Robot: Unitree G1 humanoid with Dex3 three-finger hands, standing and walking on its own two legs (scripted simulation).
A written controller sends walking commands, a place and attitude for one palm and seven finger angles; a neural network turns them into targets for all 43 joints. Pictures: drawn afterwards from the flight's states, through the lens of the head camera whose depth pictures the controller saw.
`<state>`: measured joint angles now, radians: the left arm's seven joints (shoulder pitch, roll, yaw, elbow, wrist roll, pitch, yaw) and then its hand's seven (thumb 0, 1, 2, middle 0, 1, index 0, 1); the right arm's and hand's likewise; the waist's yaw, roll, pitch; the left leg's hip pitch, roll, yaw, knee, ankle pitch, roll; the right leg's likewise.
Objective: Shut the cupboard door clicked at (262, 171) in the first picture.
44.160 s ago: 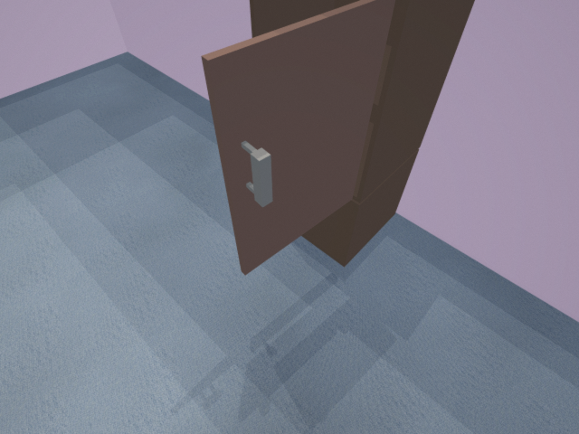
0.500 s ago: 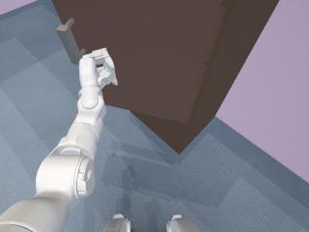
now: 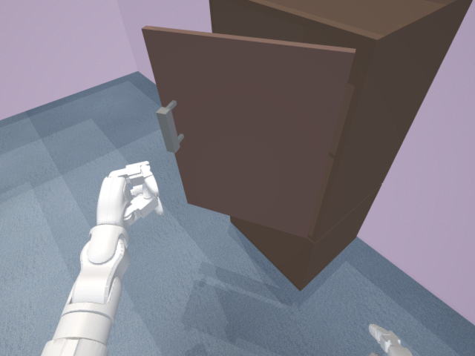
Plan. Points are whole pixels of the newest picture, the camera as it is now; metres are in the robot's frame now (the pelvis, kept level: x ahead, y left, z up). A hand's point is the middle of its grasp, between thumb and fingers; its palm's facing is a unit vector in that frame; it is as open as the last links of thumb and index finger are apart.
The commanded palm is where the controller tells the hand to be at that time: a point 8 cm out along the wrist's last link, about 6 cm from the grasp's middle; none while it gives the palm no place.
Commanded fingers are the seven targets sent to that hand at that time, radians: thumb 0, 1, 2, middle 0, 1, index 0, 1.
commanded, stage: draw the hand back to the body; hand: left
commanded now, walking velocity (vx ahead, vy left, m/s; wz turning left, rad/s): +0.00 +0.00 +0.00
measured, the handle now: (173, 126) +0.64 +0.19 +0.04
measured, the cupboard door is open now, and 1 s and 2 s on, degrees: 29 29 29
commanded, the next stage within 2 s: step back with the hand held close in 1.00 s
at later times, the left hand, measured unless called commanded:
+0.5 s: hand (31, 253) +0.22 +0.26 +0.16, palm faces +0.38 -0.86 -0.35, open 5.2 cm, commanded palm +0.17 +0.31 +0.18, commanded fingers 0.00 0.90 0.90 -0.34 -0.45 -0.34 -0.45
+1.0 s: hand out of the picture +0.19 +0.28 +0.18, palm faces +0.46 -0.80 -0.39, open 7.4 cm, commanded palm +0.14 +0.31 +0.19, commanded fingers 0.00 0.90 0.90 -0.20 -0.30 -0.20 -0.30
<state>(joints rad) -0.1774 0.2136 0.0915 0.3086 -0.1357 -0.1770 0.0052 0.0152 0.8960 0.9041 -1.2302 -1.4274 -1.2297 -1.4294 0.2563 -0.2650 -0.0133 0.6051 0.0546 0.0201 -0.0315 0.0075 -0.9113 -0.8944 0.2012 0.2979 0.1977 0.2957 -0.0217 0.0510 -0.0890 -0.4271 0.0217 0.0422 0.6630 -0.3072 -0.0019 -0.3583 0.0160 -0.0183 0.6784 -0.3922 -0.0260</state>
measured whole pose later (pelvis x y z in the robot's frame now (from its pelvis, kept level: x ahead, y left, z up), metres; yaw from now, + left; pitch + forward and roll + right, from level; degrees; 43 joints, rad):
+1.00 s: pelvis +0.01 +0.01 +0.02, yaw +1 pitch -5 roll +0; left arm 0.46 0.35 0.33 -0.37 -0.09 -0.05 0.10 0.01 0.89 0.90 -0.21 -0.31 -0.21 -0.31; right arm 0.19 -0.23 0.02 0.64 0.02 -0.09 -0.08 0.01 -0.91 -0.89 0.20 0.30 0.20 0.30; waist 0.06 0.07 -0.01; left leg -0.13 0.00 0.03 0.41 -0.21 0.01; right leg -0.04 0.00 -0.03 0.39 -0.27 -0.01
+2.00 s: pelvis -0.09 +0.04 +0.00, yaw +3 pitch +0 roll -2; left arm 0.51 0.41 0.44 -0.48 -0.04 -0.22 0.16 0.01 0.88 0.90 -0.21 -0.30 -0.21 -0.30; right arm 0.23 -0.22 0.01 0.59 0.00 -0.05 -0.08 0.01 -0.90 -0.89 0.21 0.30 0.20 0.30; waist 0.01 0.02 0.00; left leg -0.48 0.00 0.03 0.66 -0.26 0.06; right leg -0.37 0.01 -0.02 0.60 -0.23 0.02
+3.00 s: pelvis -0.34 +0.13 +0.01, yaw +5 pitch -4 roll -7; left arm 0.39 0.45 0.42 -0.56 -0.07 -0.10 0.14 0.01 0.89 0.90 -0.20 -0.30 -0.20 -0.30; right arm 0.28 -0.13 -0.02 0.64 0.00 -0.08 -0.01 0.01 -0.91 -0.89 0.21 0.30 0.20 0.30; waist -0.06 -0.01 0.01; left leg -0.50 0.03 0.12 0.52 -0.26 -0.15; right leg -0.30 0.11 -0.14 0.90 -0.58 -0.07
